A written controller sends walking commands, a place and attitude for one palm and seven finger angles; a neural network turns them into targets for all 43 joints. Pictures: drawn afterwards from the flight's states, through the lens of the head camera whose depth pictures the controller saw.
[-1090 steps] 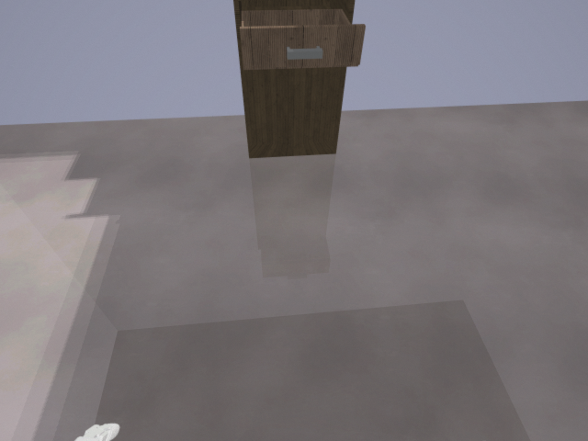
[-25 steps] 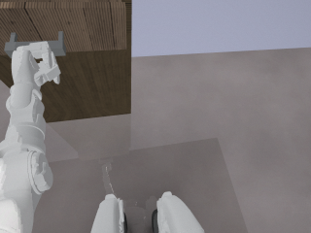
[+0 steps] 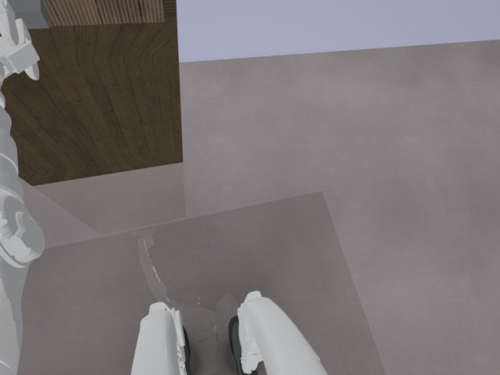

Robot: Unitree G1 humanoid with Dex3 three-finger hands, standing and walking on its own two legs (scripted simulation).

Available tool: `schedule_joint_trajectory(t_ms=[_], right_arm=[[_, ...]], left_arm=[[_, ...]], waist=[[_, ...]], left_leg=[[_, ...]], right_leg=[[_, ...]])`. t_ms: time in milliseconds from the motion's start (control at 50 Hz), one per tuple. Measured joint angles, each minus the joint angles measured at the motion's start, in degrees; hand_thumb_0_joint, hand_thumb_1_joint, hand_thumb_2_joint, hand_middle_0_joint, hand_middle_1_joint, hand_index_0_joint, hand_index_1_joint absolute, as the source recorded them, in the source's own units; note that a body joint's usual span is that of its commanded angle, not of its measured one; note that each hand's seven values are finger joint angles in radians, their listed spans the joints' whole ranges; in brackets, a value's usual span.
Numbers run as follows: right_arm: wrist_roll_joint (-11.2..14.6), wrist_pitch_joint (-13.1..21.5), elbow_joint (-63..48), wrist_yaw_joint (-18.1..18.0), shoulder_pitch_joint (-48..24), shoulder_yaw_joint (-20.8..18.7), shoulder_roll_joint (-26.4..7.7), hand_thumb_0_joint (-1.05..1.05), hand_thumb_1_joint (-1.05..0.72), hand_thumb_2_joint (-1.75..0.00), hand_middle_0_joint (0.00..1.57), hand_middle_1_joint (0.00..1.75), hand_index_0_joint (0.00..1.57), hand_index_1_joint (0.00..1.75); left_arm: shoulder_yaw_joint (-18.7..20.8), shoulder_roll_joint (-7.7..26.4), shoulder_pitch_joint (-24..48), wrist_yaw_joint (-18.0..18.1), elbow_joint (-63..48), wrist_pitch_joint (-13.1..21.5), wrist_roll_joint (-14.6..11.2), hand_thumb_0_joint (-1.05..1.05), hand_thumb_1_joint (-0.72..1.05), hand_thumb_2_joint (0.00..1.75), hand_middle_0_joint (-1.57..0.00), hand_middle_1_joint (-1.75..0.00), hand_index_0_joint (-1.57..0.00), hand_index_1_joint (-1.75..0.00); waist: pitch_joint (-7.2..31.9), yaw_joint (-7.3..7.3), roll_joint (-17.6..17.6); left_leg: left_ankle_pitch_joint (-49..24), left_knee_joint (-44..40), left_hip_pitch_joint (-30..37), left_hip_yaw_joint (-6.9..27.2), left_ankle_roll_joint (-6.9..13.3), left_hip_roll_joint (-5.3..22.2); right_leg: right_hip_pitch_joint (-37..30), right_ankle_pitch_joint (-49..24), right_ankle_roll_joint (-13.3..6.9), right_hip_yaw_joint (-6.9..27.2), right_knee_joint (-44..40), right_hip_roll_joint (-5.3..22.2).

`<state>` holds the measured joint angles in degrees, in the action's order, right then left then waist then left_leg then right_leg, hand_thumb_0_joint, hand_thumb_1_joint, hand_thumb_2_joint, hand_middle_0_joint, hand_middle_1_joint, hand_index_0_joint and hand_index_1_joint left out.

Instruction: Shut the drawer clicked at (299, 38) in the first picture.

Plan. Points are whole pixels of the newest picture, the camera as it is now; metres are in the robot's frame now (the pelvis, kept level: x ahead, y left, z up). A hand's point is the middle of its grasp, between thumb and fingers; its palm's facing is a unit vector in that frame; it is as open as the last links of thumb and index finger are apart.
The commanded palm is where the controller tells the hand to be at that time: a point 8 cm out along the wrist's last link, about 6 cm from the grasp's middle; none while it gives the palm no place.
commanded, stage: push the drawer shut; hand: left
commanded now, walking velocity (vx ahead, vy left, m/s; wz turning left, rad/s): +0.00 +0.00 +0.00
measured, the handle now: out of the picture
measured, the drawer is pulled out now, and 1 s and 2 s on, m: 0.02 0.00 0.00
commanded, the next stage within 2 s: pull the fist back off the drawer in 0.52 s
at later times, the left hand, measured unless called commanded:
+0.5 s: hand (16, 30) +0.60 +0.23 +0.07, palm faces +0.11 -0.99 -0.05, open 3.5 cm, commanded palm +0.63 +0.23 +0.07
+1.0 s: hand (17, 31) +0.60 +0.23 +0.07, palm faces +0.10 -0.99 -0.04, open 3.4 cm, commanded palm +0.60 +0.23 +0.07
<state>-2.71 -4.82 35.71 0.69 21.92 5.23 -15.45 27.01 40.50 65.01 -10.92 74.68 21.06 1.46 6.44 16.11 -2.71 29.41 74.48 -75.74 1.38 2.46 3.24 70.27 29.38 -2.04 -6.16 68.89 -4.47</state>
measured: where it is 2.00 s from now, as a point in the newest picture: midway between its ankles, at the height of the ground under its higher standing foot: (213, 368)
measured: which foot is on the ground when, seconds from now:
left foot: down 0.00-1.00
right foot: down 0.00-1.00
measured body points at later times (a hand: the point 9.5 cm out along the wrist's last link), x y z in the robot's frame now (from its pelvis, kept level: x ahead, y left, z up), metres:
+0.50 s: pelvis -0.01 +0.01 -0.01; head +0.19 +0.07 +0.38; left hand +0.59 +0.29 +0.07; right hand -0.06 -0.24 -0.09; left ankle +0.03 +0.09 -0.62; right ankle +0.02 -0.11 -0.62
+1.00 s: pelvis -0.03 +0.01 -0.02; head +0.19 +0.07 +0.37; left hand +0.59 +0.29 +0.07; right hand -0.09 -0.23 -0.09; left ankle +0.03 +0.09 -0.62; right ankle +0.02 -0.11 -0.62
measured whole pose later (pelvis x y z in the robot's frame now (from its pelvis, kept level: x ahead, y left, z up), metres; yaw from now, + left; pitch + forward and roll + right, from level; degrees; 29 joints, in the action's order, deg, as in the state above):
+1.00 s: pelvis -0.03 +0.01 -0.02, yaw -1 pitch +33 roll -10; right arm -4.1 -0.4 36.0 0.4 24.8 8.4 -14.8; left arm 22.3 49.0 79.4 -10.0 78.1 13.7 6.1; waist 4.9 20.2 -3.3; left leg 27.4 78.3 -84.9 3.6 3.3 2.9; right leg 77.9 27.2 -1.4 -8.4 71.0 -4.3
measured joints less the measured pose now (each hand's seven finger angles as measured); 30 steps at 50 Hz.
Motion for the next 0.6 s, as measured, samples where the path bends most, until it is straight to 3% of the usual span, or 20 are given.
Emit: schedule_joint_trajectory(t_ms=[260,600], right_arm=[[-0.9,-0.2,0.2,0.7,1.9,0.9,0.5,0.00,-0.91,-0.90,0.20,0.30,0.20,0.30],[-1.4,2.4,0.9,-0.2,1.1,2.5,0.6,0.00,-0.91,-0.90,0.20,0.30,0.20,0.30]], left_arm=[[0.0,3.1,5.5,0.3,2.1,-1.7,2.6,0.08,0.73,0.88,-1.40,-1.60,-1.40,-1.60],[-5.9,7.3,13.9,1.7,4.7,-4.9,4.1,0.10,0.64,0.89,-1.40,-1.60,-1.40,-1.60]], waist=[[-0.4,1.36,-0.7],[-0.9,3.73,-0.3]], left_leg=[[0.1,1.1,-2.9,0.5,0.4,-0.2],[-1.4,3.5,-8.1,2.7,0.4,-0.7]], right_leg=[[2.3,-0.1,0.4,-0.5,0.3,0.1],[6.4,-1.3,0.3,-2.7,1.9,0.5]])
